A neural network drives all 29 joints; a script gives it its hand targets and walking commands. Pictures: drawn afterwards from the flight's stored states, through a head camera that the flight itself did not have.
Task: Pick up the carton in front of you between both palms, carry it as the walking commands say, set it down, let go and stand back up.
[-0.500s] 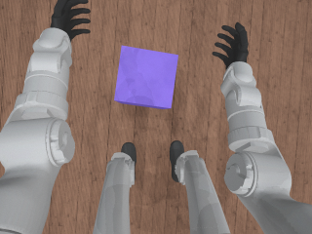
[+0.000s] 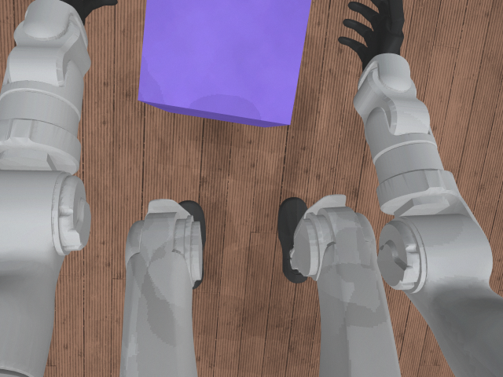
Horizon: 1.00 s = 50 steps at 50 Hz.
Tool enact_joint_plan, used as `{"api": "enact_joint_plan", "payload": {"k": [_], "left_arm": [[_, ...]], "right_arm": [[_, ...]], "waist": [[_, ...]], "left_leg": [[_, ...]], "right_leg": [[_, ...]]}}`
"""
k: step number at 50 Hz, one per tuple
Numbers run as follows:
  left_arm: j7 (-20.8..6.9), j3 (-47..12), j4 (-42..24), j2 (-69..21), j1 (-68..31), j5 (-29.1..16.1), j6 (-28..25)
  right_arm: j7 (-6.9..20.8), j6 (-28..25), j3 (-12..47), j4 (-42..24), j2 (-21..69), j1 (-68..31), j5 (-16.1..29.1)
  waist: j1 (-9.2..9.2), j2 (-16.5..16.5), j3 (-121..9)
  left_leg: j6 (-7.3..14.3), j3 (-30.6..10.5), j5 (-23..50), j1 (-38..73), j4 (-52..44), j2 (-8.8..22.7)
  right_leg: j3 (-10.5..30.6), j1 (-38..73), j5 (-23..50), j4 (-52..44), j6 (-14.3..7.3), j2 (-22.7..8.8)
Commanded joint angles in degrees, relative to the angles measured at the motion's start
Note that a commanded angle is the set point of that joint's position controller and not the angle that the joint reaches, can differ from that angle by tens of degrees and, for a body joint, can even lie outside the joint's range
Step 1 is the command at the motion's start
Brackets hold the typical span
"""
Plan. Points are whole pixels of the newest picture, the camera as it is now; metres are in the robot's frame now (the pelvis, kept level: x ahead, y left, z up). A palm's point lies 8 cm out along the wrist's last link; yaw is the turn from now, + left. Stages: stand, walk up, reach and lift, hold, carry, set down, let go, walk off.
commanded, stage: reach and lift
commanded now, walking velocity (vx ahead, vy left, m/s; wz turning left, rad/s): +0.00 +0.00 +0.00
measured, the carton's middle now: (224, 58) +0.53 +0.05 -0.31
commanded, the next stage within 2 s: none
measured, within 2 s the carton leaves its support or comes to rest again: leaves its support in 1.04 s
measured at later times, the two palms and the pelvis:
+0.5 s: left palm (114, 19) +0.56 +0.21 -0.24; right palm (351, 57) +0.53 -0.14 -0.23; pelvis +0.00 +0.01 -0.07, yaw -1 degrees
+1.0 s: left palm (126, 18) +0.56 +0.19 -0.23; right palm (333, 48) +0.54 -0.11 -0.23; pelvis +0.00 +0.01 -0.07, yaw -1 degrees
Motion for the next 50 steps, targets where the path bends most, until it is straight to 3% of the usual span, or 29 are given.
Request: {"api": "enact_joint_plan", "payload": {"k": [1, 8, 11, 15, 18, 21, 23, 29, 34, 37, 40, 41, 44, 47, 50], "left_arm": [[0.2, -0.5, -1.1, 7.7, -20.0, -0.7, -0.9], [0.4, -2.7, 5.5, 8.4, -25.1, -1.5, -2.6], [0.9, -4.8, 4.6, 9.1, -28.0, -3.2, -3.6], [1.7, -8.0, 1.4, 9.1, -29.9, -5.3, -4.4], [1.8, -8.3, -0.5, 8.9, -29.8, -5.9, -4.5], [2.3, -7.7, 0.2, 7.7, -26.7, -5.0, -4.2], [2.5, -6.9, 2.2, 6.5, -23.9, -4.0, -4.0], [1.7, -6.0, 4.4, 3.5, -22.5, -2.6, -4.1], [1.4, -8.5, 3.7, 0.8, -25.9, -3.9, -4.2], [1.3, -9.7, 4.0, -3.6, -27.9, -3.6, -4.0], [-0.1, -10.0, 5.6, -10.5, -29.4, -2.0, -3.3], [-1.9, -13.3, 3.9, -22.9, -33.5, -2.2, -2.9], [-8.1, -13.1, 2.8, -44.8, -36.3, 0.3, -0.8], [-11.8, -10.1, -0.1, -54.3, -32.8, 2.8, 1.2], [-13.2, -9.7, -3.7, -59.7, -31.5, 3.1, 2.3]], "right_arm": [[-0.1, -0.8, -0.4, -1.9, -5.8, -16.8, 0.3], [1.1, -3.0, -1.0, 6.8, -7.9, -22.6, -0.3], [1.2, -4.3, 0.0, 7.4, -9.5, -25.2, 1.1], [1.6, -5.1, 3.1, 10.6, -7.8, -24.0, 5.3], [1.3, -5.6, 3.7, 9.1, -6.7, -23.5, 5.8], [1.2, -5.9, 4.4, 7.7, -5.6, -21.6, 6.4], [1.2, -5.9, 4.0, 8.4, -5.5, -20.1, 6.0], [1.6, -6.4, 0.6, 10.6, -6.1, -19.2, 1.9], [1.5, -6.3, 1.8, 9.9, -2.9, -22.5, 2.4], [1.8, -6.3, 2.7, 10.2, 1.6, -24.7, 2.5], [2.5, -5.9, 0.5, 11.2, 6.7, -25.7, -1.2], [4.3, -5.7, 2.9, 9.0, 17.0, -30.9, -1.5], [11.1, -2.8, 3.0, 8.2, 37.3, -39.1, -5.4], [15.3, -0.4, 3.2, 6.0, 46.0, -40.4, -6.9], [16.9, 0.7, 4.1, 2.9, 51.5, -39.9, -6.6]], "waist": [[0.63, 7.5, -64.4], [0.24, 6.4, -54.8], [-0.15, 6.9, -57.7], [0.69, 8.8, -61.7], [0.64, 8.5, -62.5], [2.21, 9.3, -65.2], [2.36, 9.0, -62.6], [-0.06, 7.5, -52.4], [0.35, 7.3, -52.4], [1.17, 7.0, -52.5], [-0.38, 7.4, -50.8], [-0.07, 8.0, -51.2], [-0.07, 8.7, -49.5], [0.75, 6.5, -48.2], [1.43, 5.5, -52.2]], "left_leg": [[0.0, 2.9, 8.7, 35.5, -7.6, 0.6], [0.0, 1.1, 6.7, 30.7, -2.3, 1.7], [-0.1, 0.7, 10.3, 33.7, 0.5, 1.8], [-0.1, 1.1, 15.1, 37.7, 2.7, 1.5], [-0.1, 0.8, 18.6, 41.0, 3.9, 1.3], [-0.3, 1.2, 23.0, 45.0, 4.5, 1.0], [-0.2, 1.2, 22.4, 43.2, 4.1, 0.9], [-0.2, 0.5, 16.6, 32.6, 3.1, 0.9], [0.1, 0.9, 13.3, 30.9, 2.3, 0.6], [0.2, 1.2, 11.8, 30.9, 1.7, 0.2], [-0.2, 1.1, 10.3, 30.0, 1.6, -0.7], [0.1, 0.8, 10.8, 30.8, 1.4, -1.4], [0.2, 1.5, 11.1, 28.2, 2.5, -3.0], [0.8, 2.8, 12.9, 26.0, 3.2, -4.0], [1.0, 3.5, 16.6, 27.0, 3.8, -4.3]], "right_leg": [[-4.3, 31.9, 8.9, -4.8, 1.3, 1.4], [-3.9, 27.6, 8.1, 1.7, 1.4, 0.8], [-4.0, 28.1, 11.3, 4.5, 1.3, 0.8], [-4.3, 28.1, 14.7, 6.6, 1.1, 1.1], [-4.8, 26.0, 16.7, 7.4, 1.4, 1.5], [-5.2, 25.3, 18.5, 7.6, 1.6, 2.2], [-5.3, 23.8, 17.6, 7.3, 1.6, 2.4], [-4.8, 21.4, 15.0, 6.6, 1.7, 2.4], [-4.3, 24.1, 13.7, 5.9, 1.4, 2.7], [-4.0, 25.8, 12.8, 5.7, 1.3, 3.3], [-4.4, 26.9, 11.9, 5.7, 1.2, 4.0], [-4.5, 25.8, 11.9, 5.8, 0.7, 4.9], [-5.0, 22.8, 11.5, 7.3, 0.5, 6.5], [-6.0, 21.3, 12.3, 8.2, 0.4, 7.3], [-6.4, 21.8, 15.1, 8.9, 0.2, 7.6]]}}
